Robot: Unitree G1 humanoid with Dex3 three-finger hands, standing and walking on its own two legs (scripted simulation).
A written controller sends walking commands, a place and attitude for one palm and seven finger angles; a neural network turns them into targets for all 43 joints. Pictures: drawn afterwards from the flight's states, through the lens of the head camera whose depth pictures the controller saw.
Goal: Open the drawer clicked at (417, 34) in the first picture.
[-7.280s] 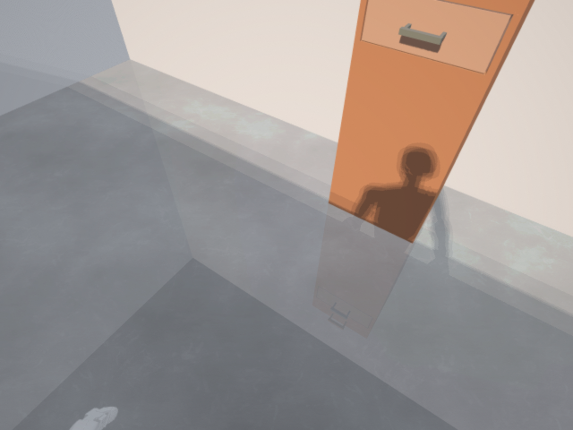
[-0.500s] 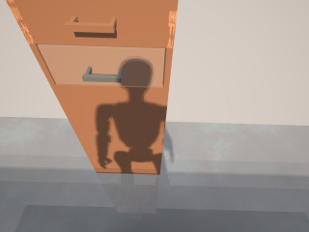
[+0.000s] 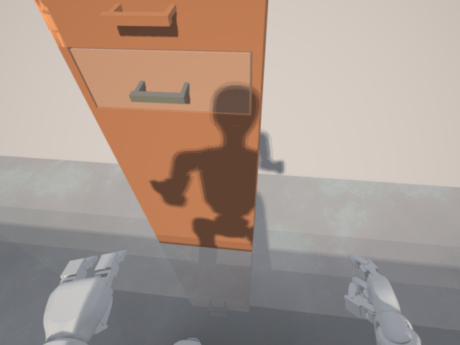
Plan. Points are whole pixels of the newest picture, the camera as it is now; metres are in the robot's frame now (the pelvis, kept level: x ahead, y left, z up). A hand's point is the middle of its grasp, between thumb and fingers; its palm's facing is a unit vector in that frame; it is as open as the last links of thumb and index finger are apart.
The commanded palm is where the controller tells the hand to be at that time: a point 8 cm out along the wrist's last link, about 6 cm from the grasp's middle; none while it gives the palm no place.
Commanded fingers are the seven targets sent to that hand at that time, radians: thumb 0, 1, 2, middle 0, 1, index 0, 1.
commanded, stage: raise the hand with hooked fingers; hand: left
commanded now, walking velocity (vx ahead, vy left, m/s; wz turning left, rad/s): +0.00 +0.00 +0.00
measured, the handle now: (160, 91) +0.57 +0.25 +0.12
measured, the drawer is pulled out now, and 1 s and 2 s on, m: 0.00 0.00 0.00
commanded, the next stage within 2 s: move the hooked fingers above the handle in 1.54 s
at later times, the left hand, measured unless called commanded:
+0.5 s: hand (91, 223) +0.25 +0.26 +0.10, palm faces +0.03 -0.12 -0.99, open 11.7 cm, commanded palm +0.23 +0.27 +0.17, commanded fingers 0.00 -0.22 0.42 -0.28 -1.02 -0.28 -1.02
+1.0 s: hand (50, 136) +0.31 +0.30 +0.22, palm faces +0.18 -0.04 -0.98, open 13.8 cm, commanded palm +0.28 +0.30 +0.29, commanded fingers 0.00 -0.50 0.30 -0.30 -1.20 -0.30 -1.20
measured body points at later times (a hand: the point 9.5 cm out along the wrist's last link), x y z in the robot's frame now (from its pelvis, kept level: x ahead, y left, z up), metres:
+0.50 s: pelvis +0.02 +0.02 +0.02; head +0.04 -0.02 +0.46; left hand +0.24 +0.26 +0.16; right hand +0.20 -0.22 -0.10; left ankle +0.04 +0.17 -0.71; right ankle -0.02 -0.09 -0.71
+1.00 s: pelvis +0.00 +0.06 +0.03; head +0.00 +0.02 +0.48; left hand +0.30 +0.30 +0.27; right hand +0.24 -0.13 -0.05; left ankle +0.04 +0.17 -0.71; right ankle -0.02 -0.09 -0.71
